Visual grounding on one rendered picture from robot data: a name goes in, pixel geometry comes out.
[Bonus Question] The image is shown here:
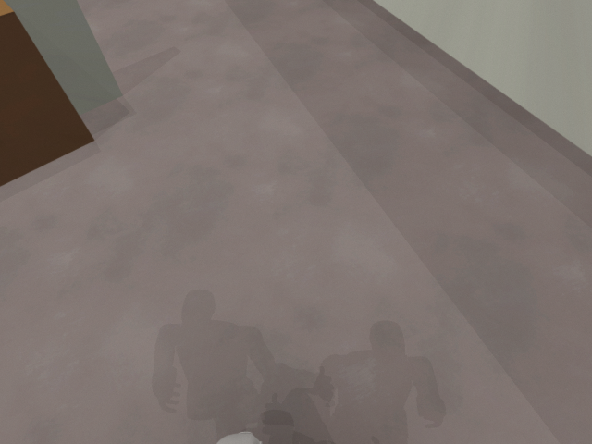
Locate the pedestal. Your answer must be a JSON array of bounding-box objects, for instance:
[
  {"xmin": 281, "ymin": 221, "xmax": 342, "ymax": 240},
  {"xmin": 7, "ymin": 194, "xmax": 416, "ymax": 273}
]
[{"xmin": 0, "ymin": 0, "xmax": 94, "ymax": 186}]

